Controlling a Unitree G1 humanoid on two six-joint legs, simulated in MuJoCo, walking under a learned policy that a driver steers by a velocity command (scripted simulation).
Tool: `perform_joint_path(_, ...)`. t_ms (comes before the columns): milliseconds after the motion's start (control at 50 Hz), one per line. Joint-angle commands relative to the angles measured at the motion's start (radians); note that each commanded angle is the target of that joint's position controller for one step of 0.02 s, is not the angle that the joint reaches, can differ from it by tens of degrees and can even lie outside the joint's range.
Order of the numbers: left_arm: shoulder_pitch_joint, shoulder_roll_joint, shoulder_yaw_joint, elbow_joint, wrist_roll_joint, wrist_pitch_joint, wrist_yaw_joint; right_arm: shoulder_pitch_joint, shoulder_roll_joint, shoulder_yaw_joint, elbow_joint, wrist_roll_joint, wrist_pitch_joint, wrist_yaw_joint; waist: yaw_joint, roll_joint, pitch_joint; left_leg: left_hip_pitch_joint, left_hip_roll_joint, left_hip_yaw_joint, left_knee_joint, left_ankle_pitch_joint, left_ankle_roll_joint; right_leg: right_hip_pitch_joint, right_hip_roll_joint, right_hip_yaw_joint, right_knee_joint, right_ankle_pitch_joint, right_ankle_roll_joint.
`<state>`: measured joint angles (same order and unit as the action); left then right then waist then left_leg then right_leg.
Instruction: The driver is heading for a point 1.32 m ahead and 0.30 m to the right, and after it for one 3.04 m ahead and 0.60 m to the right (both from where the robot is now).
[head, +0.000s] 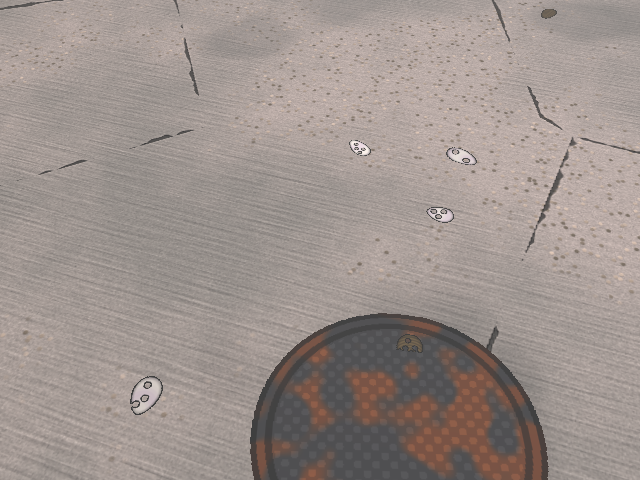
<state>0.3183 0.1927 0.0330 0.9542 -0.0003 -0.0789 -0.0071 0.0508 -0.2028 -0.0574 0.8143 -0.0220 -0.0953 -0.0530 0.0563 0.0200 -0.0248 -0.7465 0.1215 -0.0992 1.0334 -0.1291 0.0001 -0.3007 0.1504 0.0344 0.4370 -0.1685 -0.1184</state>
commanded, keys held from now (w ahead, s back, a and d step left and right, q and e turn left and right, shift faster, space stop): w+e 0.78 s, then w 0.12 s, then w+q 0.10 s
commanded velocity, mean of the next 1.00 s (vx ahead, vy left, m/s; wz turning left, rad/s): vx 0.50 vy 0.00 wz -0.50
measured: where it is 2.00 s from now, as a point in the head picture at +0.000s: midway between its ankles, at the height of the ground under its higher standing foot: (462, 304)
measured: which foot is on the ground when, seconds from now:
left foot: up 0.00-0.18, down 0.20-0.76, up 0.78-1.00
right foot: down 0.00-0.20, up 0.22-0.72, down 0.74-1.00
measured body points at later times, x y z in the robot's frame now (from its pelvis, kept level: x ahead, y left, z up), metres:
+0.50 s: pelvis +0.20 +0.06 +0.01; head +0.22 +0.07 +0.46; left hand +0.43 +0.27 -0.10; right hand +0.15 -0.22 -0.11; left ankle +0.19 +0.17 -0.74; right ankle +0.28 -0.15 -0.65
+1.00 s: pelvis +0.42 -0.10 +0.01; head +0.44 -0.13 +0.46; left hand +0.63 +0.09 -0.10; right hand +0.41 -0.42 -0.09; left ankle +0.60 +0.01 -0.65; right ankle +0.36 -0.16 -0.74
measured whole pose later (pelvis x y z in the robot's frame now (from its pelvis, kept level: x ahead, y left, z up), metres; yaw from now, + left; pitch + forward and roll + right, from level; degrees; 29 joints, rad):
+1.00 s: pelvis +0.42 -0.10 +0.01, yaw -31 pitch +2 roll -1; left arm 0.30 0.24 0.06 0.74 0.00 -0.06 -0.02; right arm 0.16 -0.31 -0.06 0.75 0.00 -0.09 0.00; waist 0.02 0.05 0.02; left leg -0.72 0.16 -0.04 1.03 -0.14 -0.03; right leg -0.17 0.09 0.01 0.31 -0.18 -0.09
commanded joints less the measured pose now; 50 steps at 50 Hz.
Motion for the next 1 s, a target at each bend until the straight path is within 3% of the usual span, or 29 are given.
perform_joint_path(20,-0.006,0.123,0.033,-0.083,-0.019,-0.004,0.024,-0.026,-0.031,0.0,-0.052,0.004,-0.005,0.005,-0.019,-0.07,-0.006,0.133,-0.053,0.039,-0.268,0.152,-0.013,-0.049,-0.223,0.273,-0.208,0.053,-0.132)
perform_joint_path(60,0.013,0.146,0.043,-0.09,-0.023,0.003,0.018,-0.082,-0.037,0.003,-0.067,0.021,-0.007,0.015,0.001,-0.094,-0.01,0.22,-0.099,0.059,-0.382,0.15,-0.03,-0.041,-0.221,0.27,-0.198,0.006,-0.118)
perform_joint_path(120,0.042,0.153,0.05,-0.093,-0.027,0.012,0.012,-0.136,-0.083,-0.003,-0.099,0.04,-0.021,0.029,0.012,-0.111,-0.001,0.291,-0.124,0.046,-0.496,0.075,-0.034,0.009,-0.254,0.353,-0.152,-0.122,-0.114)
perform_joint_path(160,0.038,0.157,0.055,-0.106,-0.023,0.019,0.018,-0.091,-0.121,-0.017,-0.095,0.043,-0.037,0.036,-0.027,-0.124,-0.016,0.4,-0.128,0.042,-0.58,-0.005,-0.008,0.028,-0.246,0.402,-0.086,-0.199,-0.093)
perform_joint_path(180,0.025,0.137,0.05,-0.118,-0.021,0.02,0.021,-0.011,-0.145,-0.028,-0.073,0.042,-0.043,0.036,-0.069,-0.125,-0.038,0.519,-0.101,0.04,-0.61,-0.03,0.019,-0.01,-0.217,0.391,-0.018,-0.217,-0.068)
perform_joint_path(200,-0.018,0.083,0.037,-0.144,-0.016,0.015,0.022,0.159,-0.186,-0.042,-0.035,0.03,-0.048,0.032,-0.145,-0.079,-0.112,0.76,0.024,-0.06,-0.59,-0.05,0.074,-0.165,-0.166,0.321,0.189,-0.254,-0.021)
perform_joint_path(220,0.052,0.022,0.024,-0.167,-0.026,-0.001,0.019,0.28,-0.273,-0.06,-0.023,0.011,-0.038,0.024,-0.136,0.167,-0.216,1.034,0.252,-0.36,-0.64,-0.075,0.193,-0.412,-0.039,0.144,0.496,-0.4,0.044)
perform_joint_path(240,0.066,0.103,0.034,-0.195,-0.045,-0.015,0.017,0.315,-0.271,-0.069,-0.007,0.021,-0.031,0.031,-0.132,0.274,-0.219,1.055,0.363,-0.632,-0.722,-0.323,0.275,-0.614,-0.097,0.117,0.672,-0.422,0.056)
perform_joint_path(260,0.006,0.172,0.052,-0.192,-0.044,-0.011,0.016,0.271,-0.191,-0.051,-0.034,0.026,-0.033,0.032,-0.145,0.154,-0.125,0.972,0.315,-0.565,-0.748,-0.415,0.25,-0.661,-0.149,0.135,0.767,-0.333,0.065)
perform_joint_path(280,-0.032,0.172,0.057,-0.197,-0.035,0.001,0.015,0.214,-0.158,-0.039,-0.043,0.028,-0.03,0.035,-0.124,0.108,-0.054,0.866,0.258,-0.435,-0.769,-0.363,0.205,-0.652,-0.174,0.112,0.785,-0.249,0.071)
perform_joint_path(320,-0.033,0.141,0.062,-0.202,-0.023,0.021,0.011,0.115,-0.119,-0.024,-0.054,0.02,-0.022,0.041,-0.066,0.105,0.014,0.695,0.173,-0.248,-0.828,-0.206,0.163,-0.564,-0.226,0.094,0.734,-0.135,0.088)
perform_joint_path(340,-0.034,0.126,0.062,-0.208,-0.022,0.028,0.009,0.109,-0.12,-0.024,-0.05,0.014,-0.023,0.043,-0.057,0.111,0.023,0.638,0.145,-0.173,-0.858,-0.135,0.156,-0.516,-0.238,0.077,0.726,-0.091,0.096)
perform_joint_path(440,-0.093,0.101,0.062,-0.254,-0.025,0.042,0.004,0.188,-0.158,-0.038,-0.007,0.009,-0.028,0.039,-0.067,0.061,0.023,0.645,0.134,0.018,-0.884,0.096,0.173,-0.519,-0.244,0.082,0.605,0.103,0.118)
perform_joint_path(520,-0.205,0.089,0.051,-0.299,-0.02,0.041,-0.018,0.216,-0.192,-0.043,0.006,0.018,-0.022,0.033,-0.099,0.06,0.056,0.659,0.133,0.13,-0.891,0.12,0.158,-0.459,-0.244,0.03,0.397,0.228,0.111)
perform_joint_path(580,-0.308,0.082,0.041,-0.348,-0.021,0.041,-0.038,0.265,-0.224,-0.05,0.019,0.028,-0.01,0.033,-0.137,0.046,0.097,0.719,0.16,0.171,-0.88,0.108,0.153,-0.455,-0.243,-0.013,0.296,0.207,0.097)
perform_joint_path(640,-0.365,0.092,0.038,-0.39,-0.025,0.043,-0.056,0.291,-0.251,-0.059,0.029,0.039,0.009,0.036,-0.145,0.053,0.12,0.801,0.192,0.201,-0.836,0.153,0.139,-0.446,-0.233,-0.054,0.235,0.082,0.067)
perform_joint_path(660,-0.368,0.1,0.04,-0.4,-0.024,0.044,-0.06,0.29,-0.262,-0.062,0.03,0.044,0.016,0.036,-0.136,0.062,0.119,0.818,0.197,0.217,-0.802,0.24,0.132,-0.417,-0.219,-0.079,0.22,0.024,0.05)
perform_joint_path(700,-0.299,0.139,0.059,-0.4,-0.02,0.048,-0.063,0.279,-0.299,-0.072,0.022,0.051,0.028,0.032,-0.08,0.1,0.05,0.821,0.189,0.273,-0.636,0.644,0.111,-0.243,-0.144,-0.15,0.195,-0.084,0.007)
perform_joint_path(720,-0.162,0.176,0.084,-0.366,-0.021,0.048,-0.06,0.27,-0.303,-0.071,0.017,0.055,0.036,0.028,-0.001,0.09,-0.028,0.789,0.158,0.314,-0.446,0.787,0.089,-0.049,-0.089,-0.179,0.12,-0.032,-0.026)
perform_joint_path(740,0.02,0.252,0.122,-0.315,-0.023,0.052,-0.045,0.279,-0.281,-0.061,0.006,0.048,0.034,0.023,0.08,0.049,-0.132,0.599,0.121,0.33,-0.191,0.686,0.048,0.275,-0.094,-0.108,0.09,0.027,-0.071)
perform_joint_path(760,0.088,0.39,0.151,-0.303,-0.028,0.052,-0.027,0.323,-0.16,-0.018,-0.062,0.005,0.011,0.034,0.037,-0.22,-0.222,0.115,-0.014,0.314,0.206,-0.077,-0.02,0.669,-0.383,0.393,0.066,-0.052,-0.224)
perform_joint_path(780,0.116,0.368,0.132,-0.333,-0.02,0.037,-0.026,0.278,-0.161,-0.006,-0.089,0.02,-0.04,0.047,0.048,-0.228,-0.385,-0.052,-0.126,0.073,0.378,-0.459,-0.019,0.757,-0.512,0.801,-0.116,-0.127,-0.33)
perform_joint_path(800,0.103,0.279,0.103,-0.313,-0.007,0.028,-0.031,0.172,-0.226,-0.025,-0.113,0.061,-0.059,0.057,0.078,-0.13,-0.279,-0.144,-0.068,0.023,0.396,-0.365,0.002,0.704,-0.477,0.633,-0.129,-0.018,-0.257)
perform_joint_path(820,0.049,0.232,0.089,-0.309,-0.013,0.024,-0.031,0.165,-0.217,-0.019,-0.109,0.061,-0.063,0.056,0.04,-0.101,-0.185,-0.123,-0.025,0.038,0.326,-0.283,0.018,0.56,-0.434,0.471,-0.114,0.069,-0.214)
perform_joint_path(840,-0.037,0.197,0.076,-0.322,-0.017,0.024,-0.029,0.169,-0.213,-0.022,-0.094,0.038,-0.059,0.048,-0.007,-0.043,-0.119,-0.057,0.018,0.043,0.248,-0.221,0.013,0.402,-0.389,0.356,-0.124,0.149,-0.178)
perform_joint_path(860,-0.093,0.164,0.063,-0.334,-0.011,0.021,-0.027,0.187,-0.218,-0.029,-0.087,0.027,-0.046,0.046,-0.045,-0.061,-0.082,0.019,0.043,0.038,0.186,-0.176,0.007,0.284,-0.352,0.289,-0.151,0.214,-0.16)
perform_joint_path(920,-0.117,0.176,0.063,-0.321,-0.004,0.005,-0.02,0.228,-0.183,-0.025,-0.081,0.023,-0.008,0.053,-0.093,-0.069,-0.054,0.089,0.045,0.059,0.119,-0.099,-0.025,0.144,-0.329,0.209,-0.217,0.317,-0.168)
perform_joint_path(1000,-0.064,0.185,0.06,-0.273,0.001,-0.008,-0.004,0.122,-0.153,-0.01,-0.107,0.025,0.004,0.052,-0.053,-0.08,0.012,0.033,0.042,0.066,-0.097,0.122,-0.035,0.136,-0.305,0.086,-0.254,0.352,-0.127)
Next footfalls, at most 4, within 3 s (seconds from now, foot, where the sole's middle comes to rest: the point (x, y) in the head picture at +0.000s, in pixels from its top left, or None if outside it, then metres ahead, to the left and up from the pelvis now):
0.20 left None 0.23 0.17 -0.77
0.74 right None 0.40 -0.18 -0.77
1.28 left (415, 364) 0.79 -0.14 -0.77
1.78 right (512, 297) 1.00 -0.40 -0.77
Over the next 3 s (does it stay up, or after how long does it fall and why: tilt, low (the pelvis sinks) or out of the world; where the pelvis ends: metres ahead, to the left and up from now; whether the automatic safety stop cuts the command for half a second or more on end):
stays up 1.28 -0.25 0.01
